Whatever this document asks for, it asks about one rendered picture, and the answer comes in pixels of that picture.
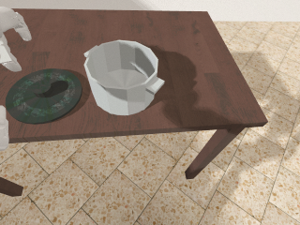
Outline knob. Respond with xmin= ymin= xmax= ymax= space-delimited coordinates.
xmin=31 ymin=80 xmax=53 ymax=98

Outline pot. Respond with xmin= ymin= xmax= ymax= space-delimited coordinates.
xmin=84 ymin=39 xmax=165 ymax=115

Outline robot left hand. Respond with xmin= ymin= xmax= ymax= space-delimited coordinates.
xmin=0 ymin=7 xmax=32 ymax=72

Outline lid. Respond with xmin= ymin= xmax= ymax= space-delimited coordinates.
xmin=5 ymin=68 xmax=83 ymax=125

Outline robot left upper arm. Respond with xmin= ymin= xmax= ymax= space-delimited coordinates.
xmin=0 ymin=105 xmax=9 ymax=151

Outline table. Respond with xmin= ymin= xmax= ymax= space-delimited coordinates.
xmin=0 ymin=8 xmax=268 ymax=197

